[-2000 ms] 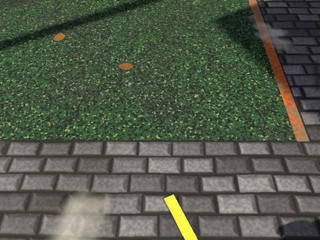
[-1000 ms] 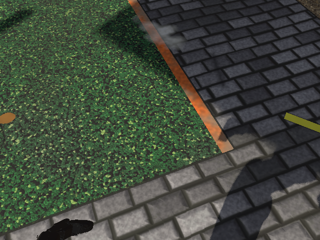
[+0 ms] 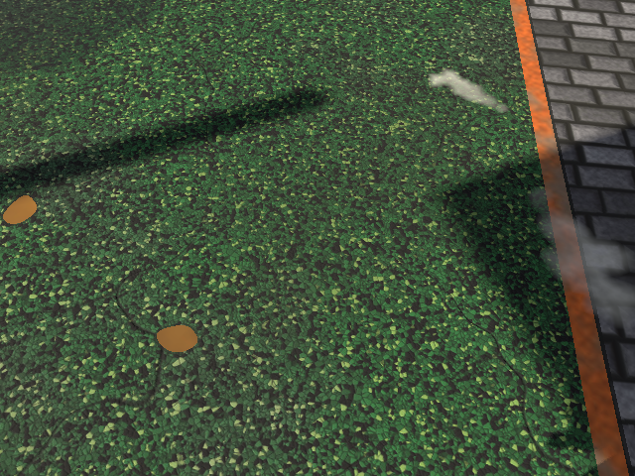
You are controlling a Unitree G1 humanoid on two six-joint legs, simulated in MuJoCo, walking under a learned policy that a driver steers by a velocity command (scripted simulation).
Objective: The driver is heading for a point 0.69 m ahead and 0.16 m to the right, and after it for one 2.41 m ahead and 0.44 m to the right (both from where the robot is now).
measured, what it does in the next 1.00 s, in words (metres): walks ahead, turning right: right foot, then left foot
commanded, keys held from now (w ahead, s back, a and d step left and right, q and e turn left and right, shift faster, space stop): w+e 0.68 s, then w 0.14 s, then q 0.18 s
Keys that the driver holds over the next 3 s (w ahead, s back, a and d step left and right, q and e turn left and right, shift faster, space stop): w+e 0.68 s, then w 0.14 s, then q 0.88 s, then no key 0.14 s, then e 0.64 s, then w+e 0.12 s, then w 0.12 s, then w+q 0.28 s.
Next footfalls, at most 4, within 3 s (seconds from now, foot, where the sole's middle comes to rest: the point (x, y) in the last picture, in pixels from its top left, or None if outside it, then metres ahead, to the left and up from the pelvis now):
0.12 right None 0.24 -0.10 -0.78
0.64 left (301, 427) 0.57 0.01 -0.78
1.08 right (418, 386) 0.65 -0.26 -0.78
1.50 left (315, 397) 0.63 -0.03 -0.78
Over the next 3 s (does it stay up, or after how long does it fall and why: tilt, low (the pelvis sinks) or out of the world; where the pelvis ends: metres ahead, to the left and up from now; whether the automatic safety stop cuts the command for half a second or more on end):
stays up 0.68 -0.19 0.00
